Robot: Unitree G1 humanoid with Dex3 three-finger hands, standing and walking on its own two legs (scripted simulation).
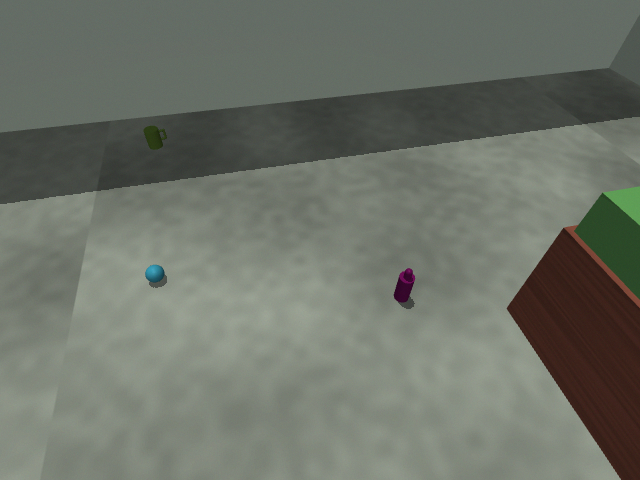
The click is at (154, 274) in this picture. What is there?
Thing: free ball
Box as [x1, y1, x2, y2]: [145, 265, 163, 281]
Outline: 149,266 145,272 147,279 150,281 160,280 163,276 163,269 158,265
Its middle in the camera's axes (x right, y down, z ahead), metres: -0.64 +0.14 +1.51
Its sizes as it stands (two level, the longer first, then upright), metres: 0.070 0.070 0.070
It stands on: the floor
